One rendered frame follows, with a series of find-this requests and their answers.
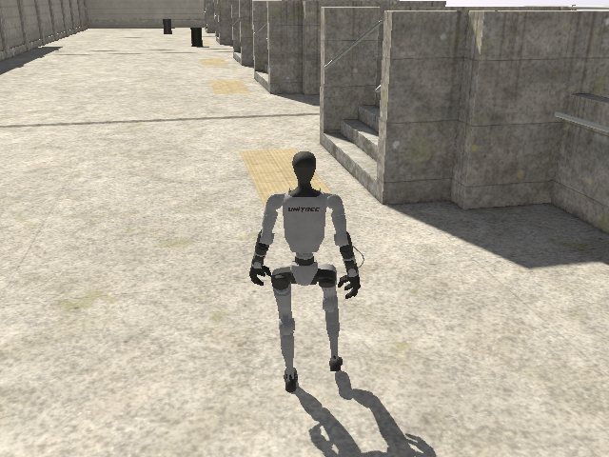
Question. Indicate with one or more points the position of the robot left upper arm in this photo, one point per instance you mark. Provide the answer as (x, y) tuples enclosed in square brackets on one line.
[(274, 201)]

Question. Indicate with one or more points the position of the robot right upper arm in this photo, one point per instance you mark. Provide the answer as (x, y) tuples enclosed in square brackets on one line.
[(334, 202)]

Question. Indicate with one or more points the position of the right robot hand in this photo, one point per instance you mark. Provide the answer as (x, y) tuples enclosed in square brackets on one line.
[(354, 284)]

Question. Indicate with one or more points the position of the robot right thigh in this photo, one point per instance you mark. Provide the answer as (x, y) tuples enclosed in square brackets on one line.
[(327, 278)]

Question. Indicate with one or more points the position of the robot right forearm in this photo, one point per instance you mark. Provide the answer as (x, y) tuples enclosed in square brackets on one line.
[(349, 258)]

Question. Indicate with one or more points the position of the left robot hand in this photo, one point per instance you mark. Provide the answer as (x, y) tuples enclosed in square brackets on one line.
[(260, 271)]

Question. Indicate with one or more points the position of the robot left forearm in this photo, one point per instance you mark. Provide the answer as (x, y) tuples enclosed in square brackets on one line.
[(259, 253)]

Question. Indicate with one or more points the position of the robot left foot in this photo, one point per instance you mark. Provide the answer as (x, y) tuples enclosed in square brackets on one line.
[(290, 384)]

